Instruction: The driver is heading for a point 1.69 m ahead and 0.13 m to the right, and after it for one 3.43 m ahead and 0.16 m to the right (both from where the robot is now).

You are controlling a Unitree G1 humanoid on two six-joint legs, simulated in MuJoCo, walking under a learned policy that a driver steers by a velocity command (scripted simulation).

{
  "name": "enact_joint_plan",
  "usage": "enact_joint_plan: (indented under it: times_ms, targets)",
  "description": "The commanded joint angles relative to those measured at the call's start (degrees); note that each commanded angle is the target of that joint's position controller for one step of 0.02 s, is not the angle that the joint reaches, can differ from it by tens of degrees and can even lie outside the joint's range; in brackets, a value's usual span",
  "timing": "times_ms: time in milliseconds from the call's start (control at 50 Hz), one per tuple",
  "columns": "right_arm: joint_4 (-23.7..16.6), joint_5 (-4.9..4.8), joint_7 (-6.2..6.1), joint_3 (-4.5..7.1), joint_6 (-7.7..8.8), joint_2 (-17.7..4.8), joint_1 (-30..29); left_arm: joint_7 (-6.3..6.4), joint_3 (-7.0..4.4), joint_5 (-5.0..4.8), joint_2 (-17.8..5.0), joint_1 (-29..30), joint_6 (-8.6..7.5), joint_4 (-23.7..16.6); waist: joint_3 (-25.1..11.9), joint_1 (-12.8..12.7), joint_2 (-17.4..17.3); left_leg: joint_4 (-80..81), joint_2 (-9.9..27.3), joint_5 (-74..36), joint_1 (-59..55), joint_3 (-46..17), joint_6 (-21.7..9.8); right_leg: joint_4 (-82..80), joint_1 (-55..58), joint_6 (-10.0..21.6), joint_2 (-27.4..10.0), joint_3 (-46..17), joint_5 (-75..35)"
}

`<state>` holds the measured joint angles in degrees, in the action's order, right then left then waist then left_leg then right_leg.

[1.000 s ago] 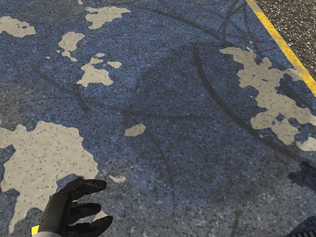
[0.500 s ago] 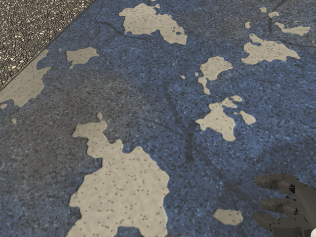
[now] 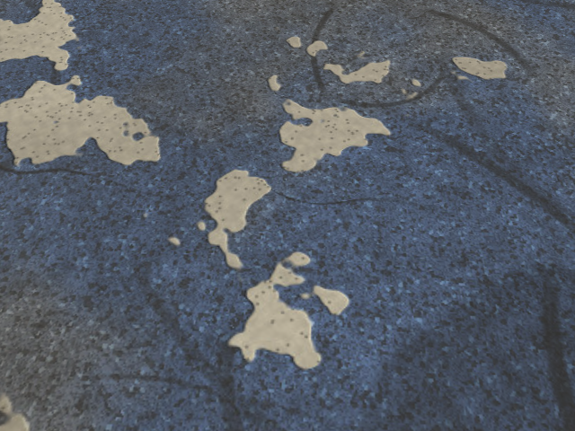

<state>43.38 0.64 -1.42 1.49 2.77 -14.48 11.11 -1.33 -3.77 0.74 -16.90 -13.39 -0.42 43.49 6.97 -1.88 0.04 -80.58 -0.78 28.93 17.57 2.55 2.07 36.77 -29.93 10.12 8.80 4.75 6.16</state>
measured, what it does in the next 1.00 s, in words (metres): walks ahead, turning right: left foot, then right foot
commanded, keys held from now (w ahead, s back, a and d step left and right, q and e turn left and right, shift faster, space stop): e+shift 0.28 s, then shift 0.72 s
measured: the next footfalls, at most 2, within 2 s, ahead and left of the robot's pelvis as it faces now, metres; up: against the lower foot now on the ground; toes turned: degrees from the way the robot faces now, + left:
left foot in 0.52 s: +0.24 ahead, +0.15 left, +0.00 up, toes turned -31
right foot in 0.90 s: +0.10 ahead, -0.01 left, +0.00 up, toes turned -21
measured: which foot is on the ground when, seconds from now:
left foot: up 0.00-0.50, down 0.52-1.00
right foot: down 0.00-0.50, up 0.52-0.88, down 0.90-1.00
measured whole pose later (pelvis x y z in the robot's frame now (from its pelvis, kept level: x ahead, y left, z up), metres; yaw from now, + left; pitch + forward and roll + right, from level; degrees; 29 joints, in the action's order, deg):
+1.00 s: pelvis +0.16 +0.10 +0.04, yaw -27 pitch -1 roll +0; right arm 48.4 0.6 -0.9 0.1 -0.9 -13.8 13.9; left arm 1.7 -0.1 0.6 -14.7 -11.5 2.1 52.6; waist 2.3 1.3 -0.2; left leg -24.0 -4.1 11.0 11.3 -2.3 -3.1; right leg 22.6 -5.4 0.7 2.6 -5.8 15.6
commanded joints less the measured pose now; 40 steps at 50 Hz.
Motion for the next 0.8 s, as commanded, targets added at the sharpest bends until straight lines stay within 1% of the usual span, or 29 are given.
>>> enact_joint_plan:
  times_ms: [20,40,60,80,100,120,140,160,200,240,280,320,380,420,460,480,500,520,540,560,580,600,620,640,680,740,800]
  targets:
    - [-6.0,2.35,-0.64,1.24,-1.11,-8.6,4.2,1.54,-2.45,-1.22,-7.7,-3.6,1.41,-4.6,-14.4,2.0,-5.3,-3.7,1.7,-1.2,20.2,-8.2,0.9,-19.5,25.7,12.4,-21.4,-38.4,-17.4]
    - [-6.5,2.5,-0.86,1.26,-2.18,-8.6,3.0,1.7,-2.31,-1.11,-7.1,-3.9,1.24,-4.3,-11.4,2.3,-4.0,1.6,2.6,-2.2,17.8,-7.9,1.1,-19.7,20.4,10.3,-19.4,-35.2,-19.9]
    - [-6.8,2.47,-0.99,1.15,-3.51,-8.3,2.2,1.67,-2.2,-1.02,-6.9,-4.6,1.12,-3.7,-10.5,2.5,-4.1,5.8,3.1,-3.0,14.7,-7.6,1.5,-19.9,16.5,8.3,-17.5,-32.0,-22.3]
    - [-7.0,2.29,-1.11,0.81,-4.34,-7.2,1.7,1.49,-2.46,-0.7,-7.9,-4.8,0.95,-3.5,-10.9,2.6,-4.0,9.0,3.1,-4.0,12.5,-7.2,1.8,-19.2,14.2,6.9,-15.7,-29.9,-25.3]
    - [-7.1,2.09,-1.13,0.51,-4.61,-6.3,1.5,1.39,-2.83,-0.29,-9.0,-4.6,0.82,-3.7,-12.4,2.6,-3.8,11.3,3.0,-5.3,11.7,-7.1,2.0,-18.1,14.3,5.6,-14.4,-28.9,-27.8]
    - [-7.4,1.86,-1.1,0.34,-4.74,-5.8,0.9,1.41,-3.13,-0.14,-9.7,-4.5,0.83,-4.0,-13.5,2.3,-3.1,13.6,3.0,-6.7,12.3,-7.3,2.1,-17.2,15.3,4.1,-13.6,-28.7,-28.4]
    - [-7.8,1.65,-1.05,0.29,-4.88,-5.7,0.0,1.52,-3.38,-0.2,-10.1,-4.3,1.07,-4.2,-14.2,2.0,-2.1,15.6,2.9,-8.2,13.0,-7.7,2.2,-16.9,16.1,2.5,-12.8,-28.9,-26.1]
    - [-8.3,1.5,-1.01,0.34,-5.09,-5.8,-1.3,1.64,-3.6,-0.36,-10.4,-4.1,1.47,-4.4,-14.5,1.5,-1.0,17.5,2.6,-9.6,13.9,-8.2,2.2,-17.1,16.7,1.0,-12.1,-29.8,-21.3]
    - [-9.2,1.25,-0.92,0.54,-5.57,-6.2,-4.1,1.84,-3.97,-0.7,-10.8,-3.8,2.42,-5.0,-13.7,0.3,1.6,20.9,1.9,-11.8,15.9,-9.2,2.4,-18.5,18.0,-1.4,-10.6,-32.4,-8.6]
    - [-9.5,1.09,-0.81,0.73,-5.64,-6.7,-6.5,1.84,-4.25,-0.7,-10.8,-4.0,3.15,-5.4,-11.8,-0.9,3.6,24.4,1.1,-12.7,17.8,-10.2,2.3,-19.7,19.4,-2.2,-9.7,-35.3,1.7]
    - [-9.6,0.91,-0.82,0.86,-5.18,-7.1,-8.0,1.7,-4.49,-0.46,-10.9,-4.6,3.46,-5.5,-10.4,-1.9,5.0,28.0,0.3,-12.6,18.5,-11.0,1.9,-19.8,21.4,-2.1,-9.6,-37.9,5.6]
    - [-8.8,0.65,-0.87,0.95,-4.5,-7.5,-7.3,1.62,-4.36,-0.13,-10.5,-4.6,3.41,-5.6,-10.5,-2.2,6.3,31.1,0.0,-12.4,17.5,-10.9,1.1,-18.6,23.4,-1.6,-10.1,-37.9,3.0]
    - [-8.3,0.18,-0.81,0.98,-3.66,-7.9,-6.9,1.34,-3.86,0.47,-9.8,-4.3,3.34,-5.8,-10.8,-2.6,7.7,35.3,-1.0,-10.5,12.3,-9.8,-0.4,-16.4,23.0,-0.5,-10.7,-38.2,-4.9]
    - [-7.8,-0.21,-0.73,1.07,-3.32,-8.4,-5.3,1.17,-3.49,0.73,-9.7,-3.2,3.46,-6.1,-10.8,-1.8,8.1,39.6,-1.9,-8.7,7.1,-9.1,-1.4,-15.2,21.2,-0.4,-11.0,-39.0,-10.2]
    - [-6.9,-0.44,-0.85,1.26,-3.06,-8.9,-2.1,1.22,-3.07,0.65,-9.7,-1.7,3.54,-6.2,-10.7,-0.1,8.1,47.4,-2.5,-9.4,0.2,-8.5,-2.4,-14.3,19.0,-1.6,-10.7,-40.0,-11.6]
    - [-6.3,-0.18,-1.06,1.32,-2.82,-8.8,-0.1,1.47,-2.77,0.19,-9.6,-0.9,3.51,-6.1,-10.2,1.6,7.2,54.8,-2.1,-13.7,-4.5,-8.3,-2.9,-13.1,17.0,-3.1,-9.6,-39.8,-8.3]
    - [-6.1,0.28,-1.45,1.46,-2.57,-9.5,-0.3,1.79,-2.3,-0.34,-8.7,-1.7,3.29,-5.7,-9.8,1.7,3.4,61.9,0.6,-17.3,-9.3,-10.9,-3.8,-10.1,13.7,-5.5,-7.1,-37.7,2.3]
    - [-7.6,0.98,-1.83,1.66,-2.65,-12.5,-3.4,1.86,-1.33,-0.37,-5.3,-6.0,2.99,-5.4,-10.7,-1.4,-8.0,66.9,12.3,-16.1,-12.3,-23.1,-6.6,-0.2,10.2,-8.5,-1.7,-29.2,19.1]
    - [-9.3,1.41,-1.38,2.14,-3.19,-16.4,-5.3,2.3,-2.07,-0.04,-8.3,-5.2,2.84,-6.3,-8.4,-0.4,-11.0,67.9,21.2,-26.1,-8.8,-34.8,-13.0,8.5,3.3,-10.1,6.1,-18.2,27.3]
    - [-6.9,0.94,-0.8,2.51,-3.48,-15.1,-0.3,2.42,-2.66,1.08,-11.1,-3.2,2.79,-5.9,-9.4,1.2,-8.2,65.5,22.2,-32.3,-6.1,-34.7,-17.2,17.0,5.5,-10.7,2.2,-17.6,26.3]
    - [-6.6,0.16,-0.33,1.64,-3.41,-11.7,-1.2,2.12,-2.59,0.85,-10.7,-2.7,2.81,-5.1,-8.4,0.4,-5.4,64.3,18.5,-33.4,-5.1,-28.7,-16.1,20.1,6.2,-10.9,1.0,-18.0,23.2]
    - [-6.7,0.13,-0.06,1.35,-3.43,-10.3,-2.9,1.7,-2.28,0.49,-9.6,-2.8,3.1,-4.1,-7.4,0.0,-5.1,63.6,14.1,-33.2,-4.4,-22.7,-14.0,22.2,6.8,-11.4,0.9,-17.6,20.4]
    - [-6.8,0.3,-0.23,1.25,-3.46,-10.1,-3.5,1.3,-2.03,0.34,-8.9,-3.2,3.39,-3.4,-8.0,-0.1,-7.2,63.0,11.5,-34.4,-5.7,-19.7,-12.6,24.1,6.5,-11.8,1.2,-16.8,18.9]
    - [-6.6,0.32,-0.32,0.97,-3.39,-9.5,-2.9,1.04,-1.76,0.21,-8.4,-3.5,3.63,-2.9,-8.2,0.3,-8.3,62.4,10.5,-38.3,-7.0,-18.0,-12.2,24.6,6.1,-12.3,1.4,-16.2,18.9]
    - [-5.5,0.23,-0.22,0.72,-3.21,-8.8,-0.5,1.08,-1.08,-0.19,-7.0,-1.8,4.01,-2.3,-8.6,1.4,-8.0,61.6,9.9,-40.6,-10.0,-16.6,-11.8,21.4,5.7,-13.1,0.6,-15.1,18.9]
    - [-3.6,0.19,-0.26,0.66,-2.95,-8.7,2.3,1.43,-0.04,-0.57,-5.3,0.4,4.44,-1.0,-8.8,3.0,-9.4,61.6,9.7,-37.7,-14.0,-17.1,-11.2,11.2,7.6,-13.6,-1.5,-13.6,19.4]
    - [-2.1,0.52,0.01,0.96,-3.28,-9.3,3.1,1.98,0.84,-0.99,-4.5,1.5,4.5,0.7,-8.7,3.6,-10.9,61.6,9.5,-36.5,-13.1,-17.5,-11.4,0.4,13.6,-12.8,-3.8,-9.2,20.2]
Keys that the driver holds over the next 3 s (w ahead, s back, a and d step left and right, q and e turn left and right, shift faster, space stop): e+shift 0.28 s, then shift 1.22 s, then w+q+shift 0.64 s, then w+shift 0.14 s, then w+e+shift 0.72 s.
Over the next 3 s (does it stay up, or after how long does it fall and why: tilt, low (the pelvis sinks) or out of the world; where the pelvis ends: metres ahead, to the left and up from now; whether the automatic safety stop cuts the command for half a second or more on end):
stays up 1.27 0.16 0.03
